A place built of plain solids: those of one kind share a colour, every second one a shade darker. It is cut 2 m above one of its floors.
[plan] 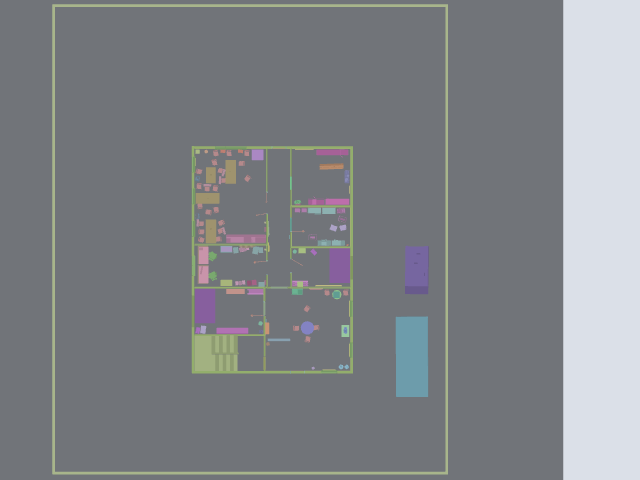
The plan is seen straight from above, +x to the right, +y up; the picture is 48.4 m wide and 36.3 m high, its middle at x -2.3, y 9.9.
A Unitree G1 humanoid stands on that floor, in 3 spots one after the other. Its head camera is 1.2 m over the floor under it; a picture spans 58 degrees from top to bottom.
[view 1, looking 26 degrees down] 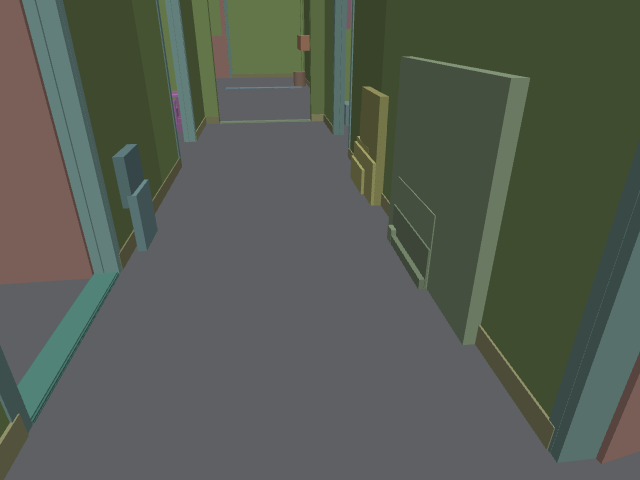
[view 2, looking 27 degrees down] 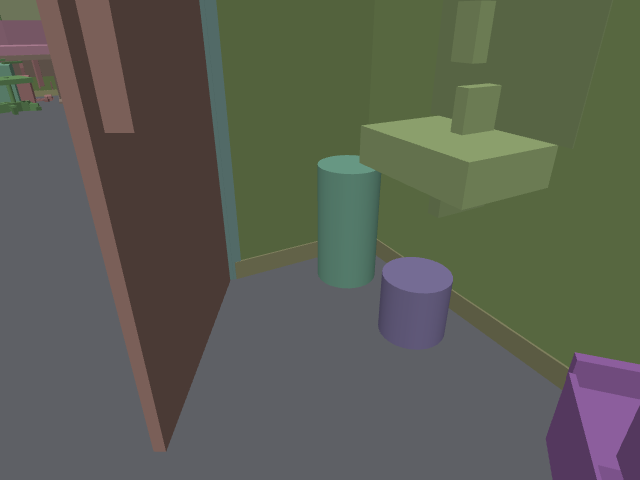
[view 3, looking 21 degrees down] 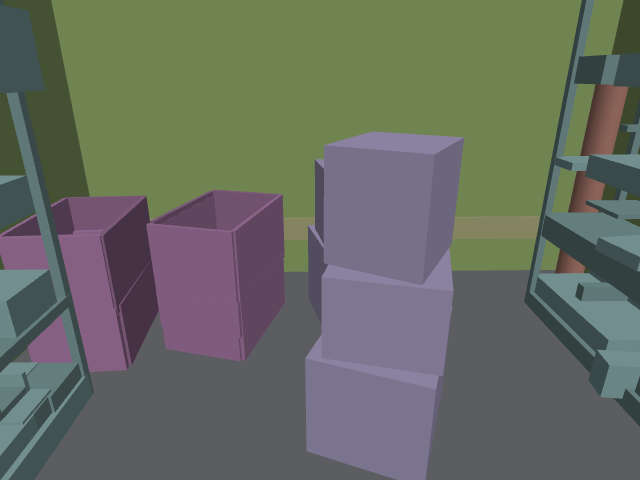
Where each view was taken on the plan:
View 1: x -5.40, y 12.70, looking -97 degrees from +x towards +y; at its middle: ground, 2.74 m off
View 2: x -2.55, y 7.95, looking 151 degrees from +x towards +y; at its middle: pedal_bin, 2.15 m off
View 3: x -2.55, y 11.05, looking -1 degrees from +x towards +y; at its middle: carton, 2.12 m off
